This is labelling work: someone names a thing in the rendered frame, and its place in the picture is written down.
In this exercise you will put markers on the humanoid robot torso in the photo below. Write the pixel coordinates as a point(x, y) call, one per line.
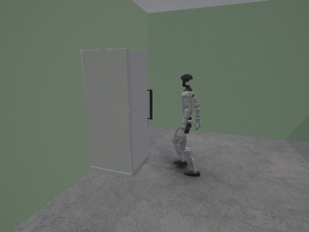
point(191, 103)

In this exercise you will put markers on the handle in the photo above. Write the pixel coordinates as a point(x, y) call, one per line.
point(151, 104)

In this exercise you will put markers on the robot left hand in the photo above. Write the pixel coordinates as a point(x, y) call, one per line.
point(180, 135)

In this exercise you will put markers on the robot head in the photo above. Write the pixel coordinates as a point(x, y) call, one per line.
point(185, 78)

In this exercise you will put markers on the left robot upper arm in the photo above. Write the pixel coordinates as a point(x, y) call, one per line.
point(185, 97)

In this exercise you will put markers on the right robot upper arm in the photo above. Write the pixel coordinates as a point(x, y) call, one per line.
point(196, 103)

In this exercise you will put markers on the robot right hand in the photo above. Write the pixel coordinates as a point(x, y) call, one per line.
point(198, 125)

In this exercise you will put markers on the fridge door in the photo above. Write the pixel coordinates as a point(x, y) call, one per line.
point(138, 106)

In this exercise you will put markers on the robot left forearm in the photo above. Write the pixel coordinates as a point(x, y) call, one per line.
point(185, 120)

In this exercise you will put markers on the robot right forearm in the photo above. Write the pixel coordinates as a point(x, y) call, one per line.
point(197, 114)

